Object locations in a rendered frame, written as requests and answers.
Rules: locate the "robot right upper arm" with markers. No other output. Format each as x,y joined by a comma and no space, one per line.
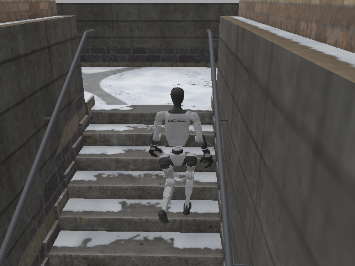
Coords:
197,126

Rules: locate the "robot left upper arm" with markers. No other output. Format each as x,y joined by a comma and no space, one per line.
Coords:
160,116

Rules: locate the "left robot hand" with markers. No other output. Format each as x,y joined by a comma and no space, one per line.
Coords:
152,151

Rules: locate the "robot head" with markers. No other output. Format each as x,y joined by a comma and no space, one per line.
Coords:
177,96

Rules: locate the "right robot hand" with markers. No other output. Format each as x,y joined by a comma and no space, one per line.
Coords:
207,159

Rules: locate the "robot left thigh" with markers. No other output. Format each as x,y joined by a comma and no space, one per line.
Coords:
164,163

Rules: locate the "left robot forearm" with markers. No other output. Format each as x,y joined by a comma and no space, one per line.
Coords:
154,144

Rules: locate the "right robot forearm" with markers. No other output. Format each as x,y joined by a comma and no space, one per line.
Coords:
205,148

